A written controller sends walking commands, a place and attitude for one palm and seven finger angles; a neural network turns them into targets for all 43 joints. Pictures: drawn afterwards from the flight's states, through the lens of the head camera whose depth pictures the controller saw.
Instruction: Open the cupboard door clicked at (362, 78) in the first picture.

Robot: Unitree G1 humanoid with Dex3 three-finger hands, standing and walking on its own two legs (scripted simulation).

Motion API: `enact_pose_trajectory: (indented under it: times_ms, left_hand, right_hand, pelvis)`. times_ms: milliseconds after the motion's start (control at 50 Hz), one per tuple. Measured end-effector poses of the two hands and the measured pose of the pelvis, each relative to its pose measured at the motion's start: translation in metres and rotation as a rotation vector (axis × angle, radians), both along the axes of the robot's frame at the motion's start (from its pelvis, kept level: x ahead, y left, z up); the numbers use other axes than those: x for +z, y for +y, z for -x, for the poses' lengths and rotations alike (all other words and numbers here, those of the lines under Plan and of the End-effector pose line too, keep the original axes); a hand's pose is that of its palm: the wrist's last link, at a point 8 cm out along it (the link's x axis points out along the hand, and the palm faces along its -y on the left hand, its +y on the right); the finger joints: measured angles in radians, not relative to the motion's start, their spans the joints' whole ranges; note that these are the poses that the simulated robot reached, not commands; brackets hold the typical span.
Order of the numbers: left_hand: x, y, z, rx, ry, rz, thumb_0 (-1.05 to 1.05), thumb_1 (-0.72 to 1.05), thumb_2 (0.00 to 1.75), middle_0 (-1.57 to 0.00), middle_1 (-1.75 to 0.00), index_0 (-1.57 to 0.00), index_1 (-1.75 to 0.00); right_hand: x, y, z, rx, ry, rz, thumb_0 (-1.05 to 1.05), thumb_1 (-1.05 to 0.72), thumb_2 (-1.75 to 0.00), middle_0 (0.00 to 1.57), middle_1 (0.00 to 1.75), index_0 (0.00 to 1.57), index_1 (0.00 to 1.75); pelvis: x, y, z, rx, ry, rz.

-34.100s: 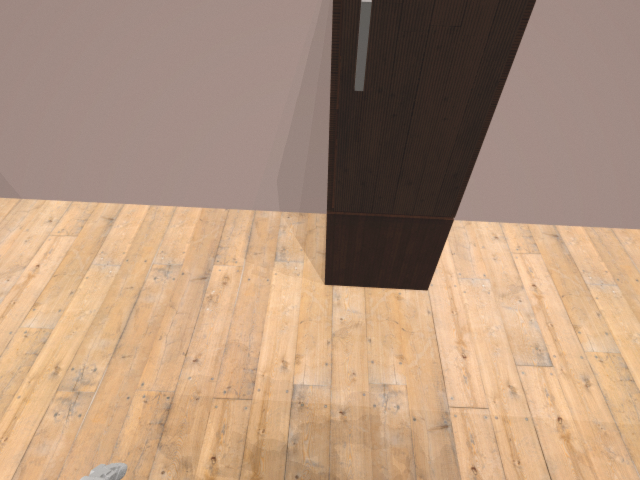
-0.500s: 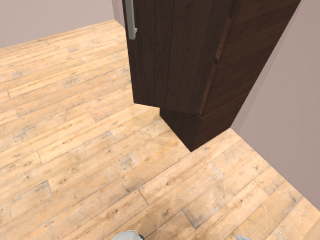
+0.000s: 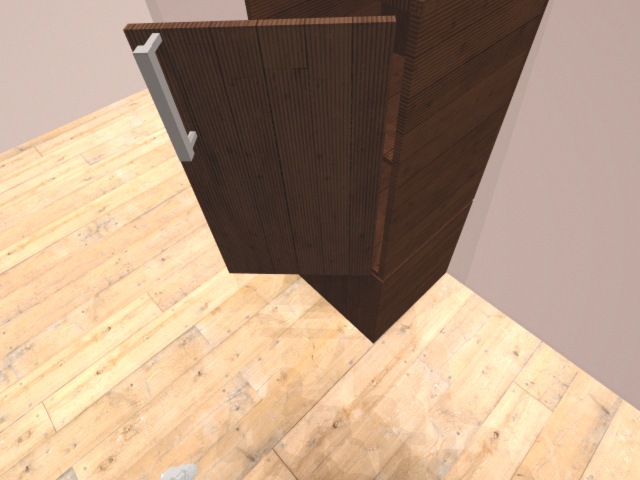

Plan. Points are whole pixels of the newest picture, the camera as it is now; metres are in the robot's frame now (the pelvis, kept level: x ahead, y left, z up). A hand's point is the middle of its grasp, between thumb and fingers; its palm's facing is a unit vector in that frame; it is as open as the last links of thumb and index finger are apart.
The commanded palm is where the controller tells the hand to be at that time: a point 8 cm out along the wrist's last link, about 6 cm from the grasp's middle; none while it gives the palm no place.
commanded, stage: come to a stop and stand still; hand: left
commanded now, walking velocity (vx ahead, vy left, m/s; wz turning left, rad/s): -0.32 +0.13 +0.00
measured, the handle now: (171, 102) +0.58 +0.22 +0.16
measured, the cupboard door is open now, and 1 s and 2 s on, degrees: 44 44 44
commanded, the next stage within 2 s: look again from close up in 1.60 s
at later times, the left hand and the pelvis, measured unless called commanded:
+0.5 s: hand out of the picture +0.03 +0.25 -0.17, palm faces +0.06 -0.98 -0.21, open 7.3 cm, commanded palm none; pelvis +0.01 +0.05 +0.01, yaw +0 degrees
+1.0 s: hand out of the picture +0.01 +0.17 -0.17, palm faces +0.03 -0.98 -0.19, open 7.3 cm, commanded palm none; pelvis +0.02 +0.00 +0.01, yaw +1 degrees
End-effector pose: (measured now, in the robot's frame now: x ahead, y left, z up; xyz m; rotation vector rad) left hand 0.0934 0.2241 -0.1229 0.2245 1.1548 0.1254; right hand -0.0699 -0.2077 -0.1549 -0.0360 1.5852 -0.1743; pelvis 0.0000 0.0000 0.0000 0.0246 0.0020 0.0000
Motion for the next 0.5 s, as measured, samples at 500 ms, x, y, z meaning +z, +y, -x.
enact_pose_trajectory:
  times_ms: [500]
  left_hand:
    - [-0.019,0.070,0.069,0.133,0.230,0.040,0.00,0.92,0.90,-0.20,-0.30,-0.19,-0.30]
  right_hand:
    - [0.034,0.028,-0.153,0.147,-0.330,0.136,0.00,-0.91,-0.90,0.20,0.30,0.20,0.30]
  pelvis:
    - [0.008,0.050,-0.012,-0.003,0.016,0.038]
